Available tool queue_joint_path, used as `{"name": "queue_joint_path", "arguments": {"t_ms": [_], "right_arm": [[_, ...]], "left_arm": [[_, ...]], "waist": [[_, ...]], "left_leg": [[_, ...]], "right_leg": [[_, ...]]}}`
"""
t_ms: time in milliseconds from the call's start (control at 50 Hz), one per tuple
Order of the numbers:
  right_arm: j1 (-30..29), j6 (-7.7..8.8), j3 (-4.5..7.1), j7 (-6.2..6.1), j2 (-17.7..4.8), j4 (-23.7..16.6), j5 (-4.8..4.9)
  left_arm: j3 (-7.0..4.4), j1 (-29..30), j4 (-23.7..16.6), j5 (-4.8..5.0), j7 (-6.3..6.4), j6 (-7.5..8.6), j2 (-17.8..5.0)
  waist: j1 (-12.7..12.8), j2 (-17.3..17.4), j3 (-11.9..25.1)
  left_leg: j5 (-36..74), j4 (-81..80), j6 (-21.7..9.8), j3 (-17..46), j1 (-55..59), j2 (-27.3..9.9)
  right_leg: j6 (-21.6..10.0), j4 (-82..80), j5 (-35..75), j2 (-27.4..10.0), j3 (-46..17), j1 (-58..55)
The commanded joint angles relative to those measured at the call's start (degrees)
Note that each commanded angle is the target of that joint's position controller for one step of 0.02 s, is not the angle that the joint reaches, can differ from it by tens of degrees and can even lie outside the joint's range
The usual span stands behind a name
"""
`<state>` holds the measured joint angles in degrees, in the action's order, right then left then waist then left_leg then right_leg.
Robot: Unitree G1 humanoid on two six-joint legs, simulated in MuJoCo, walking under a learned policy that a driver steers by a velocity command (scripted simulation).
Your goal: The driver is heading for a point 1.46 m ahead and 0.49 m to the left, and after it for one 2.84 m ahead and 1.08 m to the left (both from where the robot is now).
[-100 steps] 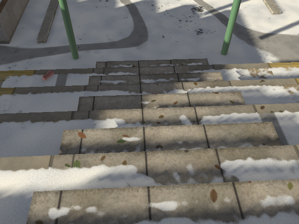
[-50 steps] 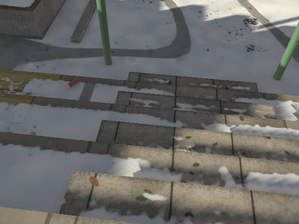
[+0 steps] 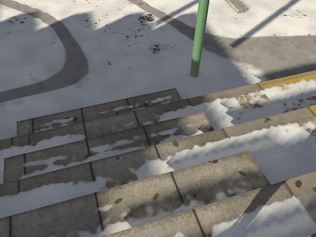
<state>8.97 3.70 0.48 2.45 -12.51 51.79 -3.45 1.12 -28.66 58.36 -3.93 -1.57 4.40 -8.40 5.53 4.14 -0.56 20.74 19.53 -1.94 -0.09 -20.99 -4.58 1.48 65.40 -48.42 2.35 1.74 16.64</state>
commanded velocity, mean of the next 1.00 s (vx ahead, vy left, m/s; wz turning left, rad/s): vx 0.04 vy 0.00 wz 0.45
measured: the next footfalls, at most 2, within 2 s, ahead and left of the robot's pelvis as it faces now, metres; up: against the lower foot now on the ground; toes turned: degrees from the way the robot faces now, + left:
right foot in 0.66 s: +0.22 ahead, -0.08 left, +0.00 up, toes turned +25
left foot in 1.28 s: +0.12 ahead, +0.11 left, +0.00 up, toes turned +37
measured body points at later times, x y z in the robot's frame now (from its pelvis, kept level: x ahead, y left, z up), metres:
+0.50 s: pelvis +0.08 +0.03 -0.05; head +0.11 +0.04 +0.40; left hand +0.20 +0.25 -0.16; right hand +0.11 -0.20 -0.18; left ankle +0.10 +0.10 -0.78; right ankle +0.23 -0.10 -0.69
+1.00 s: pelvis +0.14 -0.04 -0.03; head +0.17 -0.04 +0.42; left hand +0.07 +0.21 -0.15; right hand +0.36 -0.19 -0.17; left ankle +0.09 +0.13 -0.65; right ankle +0.19 -0.09 -0.78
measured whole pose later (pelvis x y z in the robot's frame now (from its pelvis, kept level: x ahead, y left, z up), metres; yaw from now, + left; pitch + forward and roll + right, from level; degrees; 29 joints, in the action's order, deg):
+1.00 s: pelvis +0.14 -0.04 -0.03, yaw +31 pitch +6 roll +1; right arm 14.7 2.3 1.4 1.3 -14.1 44.4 -4.3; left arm -1.6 -17.8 43.6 -2.1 -2.9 4.6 -11.7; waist 3.0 1.3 2.6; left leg -4.3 73.6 6.6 7.1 -48.0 1.3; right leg -5.2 22.5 -10.0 0.8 7.4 18.8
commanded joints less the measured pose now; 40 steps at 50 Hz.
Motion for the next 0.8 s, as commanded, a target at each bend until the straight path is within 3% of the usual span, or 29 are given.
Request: {"name": "queue_joint_path", "arguments": {"t_ms": [20, 40, 60, 80, 100, 120, 140, 160, 180, 200, 220, 240, 260, 300, 320, 360, 400, 440, 520, 600, 620, 640, 660, 680, 700, 720, 760, 780, 800], "right_arm": [[26.8, 0.94, 6.19, -0.32, -16.27, 5.63, 1.3], [24.05, 0.49, 5.93, 1.62, -18.19, 3.53, 1.53], [22.93, 0.57, 6.07, 2.12, -16.72, 2.63, -0.06], [14.29, 0.97, 5.9, 2.16, -16.98, -1.25, 1.08], [11.42, 1.46, 4.63, 1.28, -12.92, -2.27, 0.72], [12.4, 1.64, 3.01, 0.94, -9.59, -1.07, -0.28], [13.61, 1.68, 1.95, 0.09, -6.71, -0.66, -1.22], [13.25, 2.26, 1.78, -0.52, -6.33, -1.0, -0.48], [12.88, 2.77, 1.82, -1.02, -7.22, -2.09, 0.43], [14.35, 3.25, 1.33, -2.05, -5.76, -2.61, 0.37], [14.59, 4.09, 0.82, -2.76, -5.42, -3.63, 0.5], [16.69, 4.5, 0.95, -3.26, -6.85, -3.68, 0.11], [19.56, 4.48, 1.44, -3.55, -8.48, -3.31, -0.31], [24.87, 3.86, 1.68, -3.75, -7.78, -3.19, -0.75], [26.37, 3.43, 1.41, -3.93, -6.25, -3.33, -0.34], [26.39, 3.11, 0.86, -3.48, -4.57, -3.67, 0.36], [24.22, 2.54, 1.01, -2.94, -5.44, -5.16, 1.36], [21.56, 2.64, 1.35, -2.18, -6.89, -6.3, 1.2], [17.52, 2.36, 2.64, -1.88, -7.34, -10.3, 2.36], [13.91, 0.71, 3.91, -2.26, -8.31, -12.47, 1.95], [12.04, 0.4, 4.01, -2.0, -8.93, -12.72, 1.87], [12.62, 0.42, 3.27, -1.82, -7.28, -12.26, 1.65], [15.17, 0.6, 1.42, -1.59, -2.3, -11.33, 1.81], [17.01, 0.33, 0.0, -1.43, 3.61, -13.89, 3.44], [15.5, -0.18, 1.46, -2.42, -1.15, -15.35, 1.53], [12.88, -1.37, 3.4, -3.25, -7.25, -13.02, 0.21], [14.91, -2.38, 3.93, -3.85, -7.65, -10.05, -1.13], [16.37, -1.76, 3.22, -3.18, -5.22, -10.03, -2.05], [15.99, -1.51, 2.76, -2.25, -4.43, -10.23, -2.06]], "left_arm": [[-1.3, -7.51, -0.73, -0.29, -4.83, -0.88, -5.98], [-1.64, -10.64, -2.22, 1.11, -5.38, -1.41, -7.41], [-2.94, -1.57, -5.74, 2.26, -4.21, -1.75, -11.4], [-2.86, 6.14, -13.58, 2.91, -1.62, -0.88, -11.1], [-2.8, 11.23, -15.54, 2.76, 0.85, -0.2, -10.98], [-1.88, 9.72, -15.0, 2.06, 2.59, -0.34, -8.47], [-0.61, 5.15, -13.7, 1.45, 3.81, -0.85, -4.49], [0.14, 2.6, -13.73, 0.72, 4.11, -1.39, -2.15], [0.34, 3.16, -15.27, 0.55, 3.89, -1.74, -2.52], [0.53, 4.61, -16.83, 0.55, 3.84, -1.83, -3.22], [0.47, 4.36, -16.66, -0.29, 3.35, -1.84, -3.77], [0.12, 6.73, -18.46, 0.2, 3.21, -1.81, -5.15], [-0.01, 8.64, -20.2, 0.71, 3.23, -1.82, -6.02], [0.29, 13.09, -22.24, 1.13, 3.25, -2.12, -6.35], [0.51, 14.79, -22.81, 0.81, 3.15, -2.47, -6.12], [0.86, 16.85, -22.73, -0.58, 2.79, -2.98, -4.2], [1.01, 19.57, -23.43, -1.76, 1.68, -3.88, -3.12], [0.75, 20.61, -23.61, -2.03, 1.02, -4.5, -3.26], [-0.04, 24.66, -24.8, 0.21, 1.39, -3.82, -4.64], [-1.71, 20.45, -23.45, 2.93, 2.13, -3.08, -5.98], [-2.95, 17.11, -22.72, 3.77, 2.01, -2.55, -7.93], [-4.35, 12.94, -22.12, 4.2, 1.97, -2.16, -9.89], [-5.3, 10.31, -22.01, 3.64, 2.06, -1.73, -11.24], [-6.81, 6.95, -22.84, 1.84, 2.9, -0.76, -16.86], [-6.96, 6.8, -22.47, -2.74, 1.96, -0.44, -15.02], [-6.64, 8.53, -23.13, -1.99, 1.51, -0.13, -12.31], [-4.53, 19.68, -25.67, 2.92, -0.25, 0.11, -6.64], [-4.89, 19.48, -25.43, 3.17, -0.15, 0.29, -8.03], [-5.19, 19.26, -25.73, 2.25, 0.13, 0.23, -9.0]], "waist": [[-10.45, 10.92, 16.45], [-8.63, 15.53, 24.9], [-11.14, 5.07, 19.7], [-9.06, 4.11, 15.9], [-8.18, -3.19, 10.87], [-4.92, -5.51, 5.34], [-2.08, -4.1, 0.71], [-0.98, -1.28, -1.4], [-0.88, 0.32, -0.76], [-2.8, -1.27, 1.57], [-3.65, -2.42, 2.89], [-4.42, -1.27, 3.27], [-5.08, 0.03, 4.93], [-8.34, -0.88, 4.6], [-9.63, -2.63, 5.03], [-8.51, -1.47, 3.34], [-8.36, 0.27, 1.02], [-7.42, 2.36, 0.86], [-9.45, 2.25, 3.08], [-8.45, 3.62, 4.76], [-6.26, 2.87, 6.44], [-4.07, 1.92, 8.64], [-3.72, -2.27, 12.13], [-5.46, -14.91, 14.2], [-4.18, -14.23, 8.04], [-3.25, -4.61, 4.31], [-7.89, -9.0, 6.64], [-9.7, -11.07, 5.98], [-9.12, -9.84, 5.95]], "left_leg": [[34.1, 10.89, -13.78, 3.75, 49.35, -7.35], [42.65, 13.8, -22.53, 19.41, 56.62, -14.7], [42.69, 13.15, -20.91, 22.62, 50.92, -15.5], [18.66, 10.38, -22.66, 29.66, 42.64, -19.31], [2.73, 6.92, -21.51, 29.14, 28.55, -20.3], [-5.36, 3.64, -19.31, 26.63, 14.49, -19.11], [-12.66, -0.16, -18.26, 25.87, 2.12, -16.89], [-16.77, -1.52, -16.65, 23.39, -4.62, -10.9], [-19.68, -1.81, -15.59, 22.17, -7.16, -7.69], [-21.17, 0.61, -15.49, 22.36, -4.71, -5.79], [-17.87, 2.33, -13.71, 18.79, -3.17, -2.73], [-11.74, 4.52, -13.13, 19.61, -1.95, -1.95], [-7.17, 6.98, -13.11, 21.98, 2.79, -2.76], [-8.28, 8.65, -16.28, 27.33, 10.47, -5.86], [-12.88, 7.9, -16.9, 28.7, 12.23, -6.16], [-24.53, 5.51, -16.36, 30.78, 8.92, -3.73], [-45.25, 0.25, -14.46, 32.43, 0.99, -1.18], [-50.49, -1.89, -14.4, 35.9, -1.77, -1.67], [-42.98, -1.16, -14.96, 36.36, 4.44, -1.87], [-27.27, 1.68, -15.01, 38.46, 6.48, -2.85], [-23.7, 3.02, -14.48, 38.45, 4.04, -2.08], [-25.02, 4.51, -12.36, 38.29, -1.06, -0.3], [-32.63, 9.78, -8.73, 33.68, -6.71, 3.81], [-53.43, 28.31, -1.06, 18.35, -22.15, 15.48], [-62.58, 36.95, 3.14, 14.81, -39.2, 18.08], [-54.66, 44.03, 5.56, 14.45, -37.29, 13.4], [-43.27, 53.28, 8.09, 10.96, -29.04, 11.93], [-39.59, 60.4, 7.43, 8.09, -26.34, 11.7], [-37.13, 66.38, 7.11, 5.75, -25.62, 12.21]], "right_leg": [[0.76, 23.93, 22.14, -2.63, 0.31, 22.72], [4.31, 49.26, -6.06, 1.6, 2.09, 32.58], [4.41, 56.74, -4.65, 1.22, -1.55, 42.2], [4.82, 55.01, 0.17, -0.5, -4.17, 50.07], [3.52, 49.91, 5.21, -4.28, -5.99, 47.93], [2.37, 46.13, 9.88, -6.16, -7.34, 41.28], [1.44, 44.17, 14.79, -7.72, -8.91, 35.66], [1.01, 42.13, 19.75, -7.41, -6.32, 32.7], [1.34, 45.37, 19.95, -5.39, -3.61, 33.28], [2.11, 46.92, 25.89, -5.08, -4.57, 37.0], [2.78, 38.51, 34.91, -5.25, -4.4, 37.4], [3.81, 39.28, 35.71, -5.17, -2.81, 39.27], [4.89, 41.83, 34.21, -5.26, -2.69, 43.33], [6.61, 37.46, 35.28, -6.25, -5.36, 52.91], [7.05, 29.47, 38.82, -6.57, -5.87, 54.38], [6.63, 18.47, 40.81, -7.48, -5.0, 50.9], [5.21, 5.96, 38.6, -6.33, -2.17, 41.37], [3.5, 2.07, 36.67, -5.24, -2.07, 34.67], [2.78, -15.52, 32.29, -2.01, -2.7, 25.18], [-0.57, -34.01, 32.45, 0.52, -3.0, 11.9], [-2.25, -39.41, 37.35, 0.61, -2.41, 3.24], [-5.04, -42.77, 43.3, -2.18, -4.04, -8.78], [-11.44, -42.95, 53.15, -9.08, -9.61, -21.42], [-26.32, -41.56, 85.4, -23.99, -25.54, -32.98], [-33.8, -46.97, 80.14, -32.98, -35.79, -31.09], [-27.94, -49.76, 74.62, -28.8, -29.07, -24.9], [-19.38, -47.83, 67.6, -19.98, -15.2, -13.36], [-17.51, -47.11, 68.72, -17.15, -10.7, -6.91], [-17.92, -47.92, 65.84, -15.72, -8.78, -2.01]]}}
